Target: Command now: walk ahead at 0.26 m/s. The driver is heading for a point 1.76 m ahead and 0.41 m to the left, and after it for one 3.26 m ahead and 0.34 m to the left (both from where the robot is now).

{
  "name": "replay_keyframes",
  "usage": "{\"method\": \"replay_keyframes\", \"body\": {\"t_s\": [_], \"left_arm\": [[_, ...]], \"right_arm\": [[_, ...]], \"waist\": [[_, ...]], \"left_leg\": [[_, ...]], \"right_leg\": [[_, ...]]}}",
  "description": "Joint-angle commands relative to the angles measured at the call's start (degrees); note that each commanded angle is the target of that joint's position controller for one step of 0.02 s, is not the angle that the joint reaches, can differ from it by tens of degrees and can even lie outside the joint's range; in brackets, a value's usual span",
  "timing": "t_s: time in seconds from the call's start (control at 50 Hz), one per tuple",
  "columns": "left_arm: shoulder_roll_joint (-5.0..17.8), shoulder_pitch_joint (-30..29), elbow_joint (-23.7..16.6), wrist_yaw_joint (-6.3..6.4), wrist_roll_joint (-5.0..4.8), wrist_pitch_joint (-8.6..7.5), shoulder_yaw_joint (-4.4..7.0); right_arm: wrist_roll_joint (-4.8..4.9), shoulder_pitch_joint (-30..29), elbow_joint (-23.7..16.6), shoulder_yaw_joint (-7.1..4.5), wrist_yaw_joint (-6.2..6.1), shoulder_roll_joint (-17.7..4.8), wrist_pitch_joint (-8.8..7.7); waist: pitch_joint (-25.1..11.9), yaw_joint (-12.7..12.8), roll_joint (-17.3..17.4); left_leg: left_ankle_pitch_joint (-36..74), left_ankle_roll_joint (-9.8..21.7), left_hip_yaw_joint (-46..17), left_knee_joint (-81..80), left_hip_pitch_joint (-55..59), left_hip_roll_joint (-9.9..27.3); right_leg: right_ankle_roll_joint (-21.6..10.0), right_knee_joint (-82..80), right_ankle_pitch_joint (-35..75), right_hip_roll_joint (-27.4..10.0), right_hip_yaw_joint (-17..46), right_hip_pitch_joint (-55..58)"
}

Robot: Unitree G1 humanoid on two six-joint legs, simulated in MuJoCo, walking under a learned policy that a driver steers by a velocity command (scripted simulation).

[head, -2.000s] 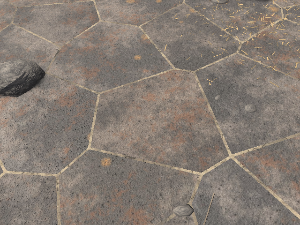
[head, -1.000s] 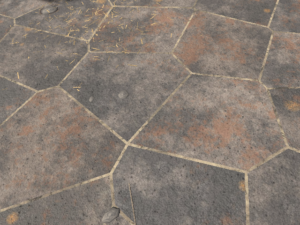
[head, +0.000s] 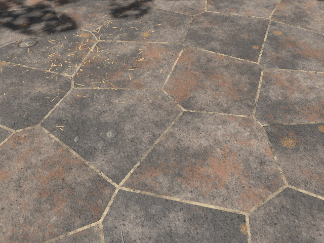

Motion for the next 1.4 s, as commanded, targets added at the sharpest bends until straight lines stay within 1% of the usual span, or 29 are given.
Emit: {"method": "replay_keyframes", "body": {"t_s": [0.02,0.1,0.16,0.18,0.2,0.22,0.24,0.28,0.38,0.48,0.52,0.58,0.6,0.62,0.64,0.66,0.68,0.7,0.74,0.84,0.88,1.02,1.1,1.12,1.14,1.16,1.18,1.22,1.4], "left_arm": [[4.89,-5.44,-5.1,-1.03,0.17,-2.38,0.93],[3.88,-4.82,-5.8,-1.91,-0.71,-3.76,1.22],[3.88,6.23,-2.14,-1.14,-0.79,-4.02,1.97],[7.18,12.42,-0.88,-0.52,-0.15,-4.54,2.89],[13.32,19.72,0.09,-0.31,-0.31,-4.62,4.29],[11.65,17.48,0.84,-0.21,-0.37,-4.14,4.03],[9.04,11.38,-1.5,-0.56,-0.53,-4.44,3.41],[6.35,6.69,-3.28,-0.74,-0.96,-5.62,2.66],[4.1,13.3,-0.43,-0.31,-1.24,-6.8,1.7],[2.69,13.83,0.32,0.26,-0.86,-6.28,0.51],[3.36,14.27,0.93,0.49,-0.81,-6.13,0.51],[4.5,10.37,0.46,0.92,-1.32,-6.11,0.87],[4.71,9.77,0.39,0.77,-2.03,-6.13,0.97],[2.83,12.05,-0.72,0.9,-2.65,-6.15,0.54],[-2.88,23.94,1.84,1.03,-4.91,-4.87,-0.02],[1.98,21.69,2.99,1.33,-2.47,-3.63,1.11],[1.68,15.33,1.33,0.99,-0.86,-3.21,1.31],[1.01,11.5,0.49,0.69,0.13,-2.95,1.39],[-0.61,10.9,0.72,0.25,0.57,-1.48,1.3],[-0.26,6.73,-0.24,-0.21,0.69,-0.28,1.6],[0.13,3.13,-1.63,-0.62,0.71,-0.57,1.78],[-0.35,-0.89,-4.04,-1.17,0.0,-2.28,1.94],[-1.25,6.99,-1.49,-0.53,-0.45,-3.41,2.07],[0.16,11.45,-0.13,-0.02,-0.19,-3.95,2.4],[3.21,16.8,0.54,0.6,0.35,-4.53,2.88],[8.16,16.22,0.55,0.89,-0.26,-4.42,4.21],[6.29,12.93,-0.08,0.89,-0.41,-4.29,4.06],[3.81,8.71,-1.79,0.25,-1.06,-5.19,3.54],[2.08,15.38,-0.35,0.09,-0.76,-7.0,2.81]], "right_arm": [[-0.41,4.15,-0.24,-2.37,0.07,-9.07,-1.36],[0.16,2.41,-0.35,-2.78,0.41,-8.65,-2.66],[0.24,0.86,-1.08,-2.7,0.79,-7.46,-2.78],[-0.13,-0.87,-2.49,-1.83,1.09,-4.55,-3.25],[0.17,-2.17,-5.28,-0.68,1.61,-0.31,-3.78],[-1.14,-3.37,-5.58,-1.97,1.8,-5.68,-3.56],[-1.02,-4.24,-5.49,-2.07,2.4,-5.63,-3.76],[-0.78,-2.8,-4.2,-1.79,3.26,-3.92,-4.33],[-1.04,-7.82,-5.82,-1.71,3.54,-2.88,-2.9],[-0.06,-16.49,-9.0,0.06,2.51,0.68,-2.86],[0.31,-14.96,-8.45,0.12,1.78,-0.12,-2.97],[0.03,-1.29,-3.74,-1.17,0.52,-3.45,-4.01],[-0.7,4.19,-1.88,-1.67,0.2,-4.64,-4.89],[-1.81,10.59,-0.6,-2.55,0.01,-8.91,-5.51],[-1.08,9.77,-0.98,-2.76,0.52,-10.68,-5.11],[1.83,5.52,-2.49,-2.68,0.99,-8.51,-4.34],[2.03,-1.59,-3.83,-1.85,0.74,-5.51,-3.93],[1.5,-4.95,-4.3,-0.82,0.48,-2.26,-3.75],[0.84,-4.91,-3.07,0.13,-0.34,0.09,-3.79],[0.23,-0.23,-1.8,-1.88,0.43,-5.08,-3.19],[0.23,0.83,-1.66,-2.18,0.37,-5.09,-2.9],[0.39,3.78,-1.18,-3.13,0.22,-5.83,-2.77],[0.96,1.66,-1.98,-3.67,0.39,-5.65,-2.27],[0.75,-0.77,-3.32,-3.3,0.54,-3.78,-2.47],[0.62,-3.33,-5.45,-2.19,1.0,0.81,-2.91],[-0.04,-4.5,-6.71,-2.16,1.49,0.87,-3.2],[-1.37,-5.74,-6.86,-2.93,2.08,-2.74,-3.45],[-0.78,-4.03,-5.62,-3.24,3.01,-2.8,-3.88],[-0.47,-18.67,-10.6,-2.09,3.32,0.59,-2.79]], "waist": [[9.1,-1.16,5.01],[6.66,0.49,6.26],[5.04,5.03,2.3],[3.55,7.79,-6.29],[0.51,9.24,-18.33],[5.01,6.65,-10.42],[8.41,3.71,-5.03],[7.54,0.76,-3.01],[5.74,1.05,-3.76],[7.26,2.09,-5.14],[5.39,1.83,-6.87],[-0.15,-4.28,-6.38],[-2.58,-6.77,-4.41],[-9.13,-6.95,2.07],[-19.37,-1.42,12.08],[-18.21,-1.38,3.37],[-8.13,-0.23,3.26],[-2.81,0.75,1.58],[0.29,2.73,3.03],[0.59,1.9,5.21],[2.16,1.4,5.38],[3.01,0.6,4.74],[4.29,3.83,2.31],[4.93,5.33,-1.54],[2.76,6.58,-12.24],[8.42,5.42,-15.0],[10.78,3.38,-7.16],[8.32,0.42,-4.5],[7.65,3.15,-5.67]], "left_leg": [[-24.44,10.94,-25.88,-18.3,0.0,20.99],[-13.66,7.56,-14.44,-14.91,-3.96,14.77],[-15.89,5.0,-8.73,-4.28,-18.72,10.31],[-14.34,2.97,-3.33,9.38,-25.16,5.96],[-17.15,0.82,3.82,27.47,-34.86,-0.73],[-16.11,1.83,-0.74,36.85,-36.81,2.15],[-9.65,2.24,-2.58,39.35,-37.39,5.01],[-1.11,0.95,-2.16,37.73,-33.3,7.54],[4.59,-2.41,2.24,35.48,-34.62,7.38],[9.83,-3.15,7.79,17.15,-24.24,2.93],[12.26,-1.8,8.12,13.04,-18.28,1.03],[15.26,1.57,5.71,6.14,-5.74,-0.56],[24.8,2.4,4.13,0.63,2.65,1.97],[50.73,4.51,-6.68,5.75,15.76,14.52],[74.73,16.14,-23.47,7.72,26.07,29.15],[58.31,16.81,-23.25,2.57,17.4,26.47],[42.98,15.59,-19.15,-2.25,7.71,23.64],[35.3,13.38,-15.57,-5.88,0.68,20.86],[33.6,10.0,-8.42,-8.58,-8.04,16.66],[-10.32,8.84,-12.33,-16.67,-9.08,15.34],[-15.96,8.44,-13.82,-18.92,-9.42,16.12],[-19.32,8.49,-12.97,-18.82,-8.51,16.7],[-23.86,6.89,-9.61,-12.1,-16.93,13.62],[-22.62,5.23,-6.26,-4.41,-23.79,10.71],[-18.6,2.4,1.74,13.53,-30.8,4.66],[-13.29,1.43,4.47,22.77,-40.74,0.39],[-7.66,1.28,-0.19,27.28,-40.38,4.41],[-1.29,-0.42,-0.78,29.16,-37.9,5.48],[10.68,-3.93,5.2,19.4,-32.41,5.89]], "right_leg": [[-0.17,9.48,-2.76,-4.02,-0.58,-17.01],[0.11,-1.19,1.96,-2.49,-4.69,-6.29],[-0.32,-12.09,7.02,0.03,-6.06,15.81],[-1.62,-19.49,-2.9,-9.11,6.85,22.27],[-7.08,-30.52,-22.51,-23.42,32.58,25.94],[-10.03,-30.93,-25.11,-25.33,36.14,19.44],[-9.31,-30.04,-20.34,-22.62,30.68,15.28],[-7.0,-30.82,-3.92,-17.44,20.01,12.78],[-6.8,-28.76,26.55,-13.67,7.82,15.82],[-4.7,-23.64,55.44,-9.85,-0.86,9.92],[-3.88,-20.35,61.01,-10.18,-0.79,10.83],[-2.32,-6.52,65.09,-10.75,0.22,13.46],[-1.3,2.18,55.88,-8.81,-0.68,10.4],[-0.16,16.73,29.56,-5.13,-2.67,1.36],[1.21,35.5,-14.49,2.9,-1.85,-7.84],[1.2,37.12,-9.96,0.85,3.12,-7.12],[1.53,36.57,-6.81,-0.71,2.15,-9.66],[1.76,32.8,-3.85,-2.42,2.08,-9.31],[2.54,25.1,-1.31,-3.95,1.45,-3.15],[1.79,15.33,-1.03,-3.64,-2.5,-5.95],[1.75,12.46,0.98,-4.11,-3.12,-7.71],[1.0,1.67,1.49,-3.51,-5.4,-5.96],[-1.17,-14.32,5.34,-1.26,-7.72,9.09],[-2.37,-19.21,0.74,-4.71,-2.43,15.83],[-4.37,-28.12,-12.4,-17.73,15.26,21.34],[-8.46,-34.63,-23.59,-25.32,29.71,18.42],[-9.15,-33.4,-21.11,-24.24,26.95,14.23],[-6.8,-33.37,-8.64,-19.15,18.32,14.33],[-7.04,-29.77,28.66,-13.22,2.36,12.78]]}}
